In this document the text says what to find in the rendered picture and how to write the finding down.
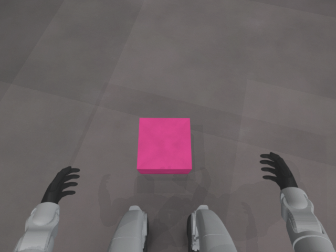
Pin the right robot forearm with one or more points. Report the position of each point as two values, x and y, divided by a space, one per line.
305 231

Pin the right robot shin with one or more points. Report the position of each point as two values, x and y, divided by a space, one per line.
195 240

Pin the right robot hand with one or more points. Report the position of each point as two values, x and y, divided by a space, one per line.
284 177

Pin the carton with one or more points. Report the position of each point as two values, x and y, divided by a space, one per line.
164 146

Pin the left robot forearm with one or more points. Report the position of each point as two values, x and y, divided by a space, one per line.
41 228

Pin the left robot thigh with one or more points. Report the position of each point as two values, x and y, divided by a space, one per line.
129 232

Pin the left robot hand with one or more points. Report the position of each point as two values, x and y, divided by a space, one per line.
54 191

